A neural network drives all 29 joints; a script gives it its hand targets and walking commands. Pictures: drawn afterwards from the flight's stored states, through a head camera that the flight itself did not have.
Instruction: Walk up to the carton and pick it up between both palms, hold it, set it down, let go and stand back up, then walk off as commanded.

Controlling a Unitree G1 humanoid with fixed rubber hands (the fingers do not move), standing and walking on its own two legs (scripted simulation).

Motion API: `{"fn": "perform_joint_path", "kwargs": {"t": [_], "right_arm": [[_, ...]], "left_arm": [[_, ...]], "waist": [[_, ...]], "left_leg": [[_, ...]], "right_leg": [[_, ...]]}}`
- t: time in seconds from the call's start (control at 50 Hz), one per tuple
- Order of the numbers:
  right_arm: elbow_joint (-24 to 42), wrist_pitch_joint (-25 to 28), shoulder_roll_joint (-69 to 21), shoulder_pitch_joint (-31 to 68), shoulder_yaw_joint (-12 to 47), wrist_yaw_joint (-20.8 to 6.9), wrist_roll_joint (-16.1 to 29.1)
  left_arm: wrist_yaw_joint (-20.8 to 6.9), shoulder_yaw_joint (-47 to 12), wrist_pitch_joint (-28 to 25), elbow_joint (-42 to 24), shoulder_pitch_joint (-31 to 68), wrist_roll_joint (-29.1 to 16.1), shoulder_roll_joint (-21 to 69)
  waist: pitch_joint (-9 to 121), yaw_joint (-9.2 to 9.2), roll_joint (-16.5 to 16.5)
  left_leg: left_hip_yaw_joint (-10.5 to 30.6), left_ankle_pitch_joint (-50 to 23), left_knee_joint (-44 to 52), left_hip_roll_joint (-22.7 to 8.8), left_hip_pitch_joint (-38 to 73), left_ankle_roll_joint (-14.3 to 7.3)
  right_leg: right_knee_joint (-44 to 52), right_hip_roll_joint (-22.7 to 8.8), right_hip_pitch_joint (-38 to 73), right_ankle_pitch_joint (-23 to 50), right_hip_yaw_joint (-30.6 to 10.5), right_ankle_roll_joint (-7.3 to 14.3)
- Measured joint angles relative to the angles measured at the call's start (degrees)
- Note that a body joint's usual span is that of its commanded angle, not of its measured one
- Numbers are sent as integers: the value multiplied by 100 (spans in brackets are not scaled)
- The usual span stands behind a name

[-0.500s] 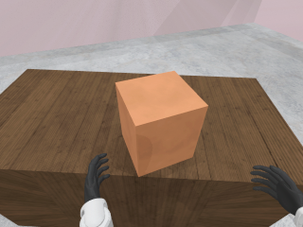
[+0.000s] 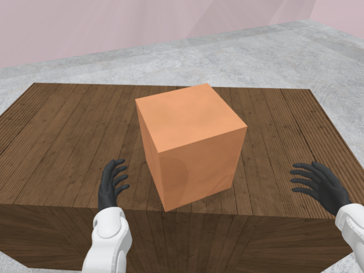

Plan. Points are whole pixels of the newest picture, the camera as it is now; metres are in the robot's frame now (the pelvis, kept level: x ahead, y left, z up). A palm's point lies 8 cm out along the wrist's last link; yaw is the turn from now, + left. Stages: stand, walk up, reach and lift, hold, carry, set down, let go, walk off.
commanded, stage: reach and lift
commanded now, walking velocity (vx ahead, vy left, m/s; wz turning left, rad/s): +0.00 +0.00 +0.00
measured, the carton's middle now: (186, 146) +0.46 +0.04 +0.02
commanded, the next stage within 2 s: none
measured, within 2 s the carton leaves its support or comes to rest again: neither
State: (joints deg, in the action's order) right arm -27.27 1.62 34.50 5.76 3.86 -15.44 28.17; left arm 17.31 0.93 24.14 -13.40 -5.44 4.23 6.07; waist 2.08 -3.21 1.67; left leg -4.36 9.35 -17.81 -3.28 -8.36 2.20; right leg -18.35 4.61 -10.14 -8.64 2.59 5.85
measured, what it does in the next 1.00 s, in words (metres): stands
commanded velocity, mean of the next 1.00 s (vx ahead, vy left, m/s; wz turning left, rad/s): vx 0.00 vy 0.00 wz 0.00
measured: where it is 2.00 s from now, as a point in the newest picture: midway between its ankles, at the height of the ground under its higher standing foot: outside the picture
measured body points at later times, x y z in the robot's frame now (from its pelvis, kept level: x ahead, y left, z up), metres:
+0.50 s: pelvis +0.00 +0.00 +0.00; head -0.01 +0.00 +0.45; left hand +0.30 +0.21 +0.14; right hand +0.38 -0.24 +0.12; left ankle +0.00 +0.15 -0.75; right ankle +0.01 -0.05 -0.75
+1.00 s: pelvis +0.00 +0.01 +0.00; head +0.00 -0.01 +0.45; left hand +0.33 +0.22 +0.17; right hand +0.44 -0.22 +0.16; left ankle +0.00 +0.15 -0.75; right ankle +0.01 -0.05 -0.75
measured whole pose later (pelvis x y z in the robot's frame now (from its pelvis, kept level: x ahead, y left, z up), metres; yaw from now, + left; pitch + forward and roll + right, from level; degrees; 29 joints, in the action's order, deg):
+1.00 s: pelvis +0.00 +0.01 +0.00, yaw +0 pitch +3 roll +1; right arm -43.1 -14.4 37.5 41.9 7.5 -12.8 27.5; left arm 16.0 10.8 43.3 -2.9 27.3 -0.5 2.0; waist 3.9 -7.3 -1.2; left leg -4.2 8.1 -17.0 -2.9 -12.0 1.7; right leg -16.4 4.3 -13.2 -6.7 2.4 5.2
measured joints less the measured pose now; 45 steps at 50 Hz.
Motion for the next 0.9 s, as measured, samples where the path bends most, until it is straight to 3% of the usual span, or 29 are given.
{"fn": "perform_joint_path", "kwargs": {"t": [0.26, 0.34, 0.44, 0.66, 0.9], "right_arm": [[-107, -774, -19, 1002, 8, 284, -117], [-73, -934, 76, 1251, 43, 283, -53], [-320, -1206, 143, 1643, 160, 292, -39], [-834, -1450, 235, 2511, 228, 295, -152], [-1261, -1524, 284, 3313, 468, 280, 107]], "left_arm": [[-66, 383, 953, 54, 995, -165, -111], [-62, 414, 1200, -95, 1222, -228, -137], [-54, 642, 1494, 183, 1658, -283, -217], [-160, 862, 1780, 610, 2346, -443, -377], [-149, 944, 1953, 597, 2871, -417, -396]], "waist": [[-49, -60, -127], [-52, -50, -127], [45, -112, -102], [159, -135, -214], [103, -222, -267]], "left_leg": [[24, -105, 175, 24, 126, -11], [19, -116, 186, 29, 117, -15], [-13, -123, 194, 30, 58, -18], [30, -129, 200, 70, -97, -47], [4, -107, 116, 48, -255, -43]], "right_leg": [[202, -12, 148, 114, 8, -26], [212, -16, 136, 128, 2, -32], [178, -16, 47, 124, -30, -31], [225, -56, -72, 141, 4, -81], [239, -36, -195, 189, -26, -75]]}}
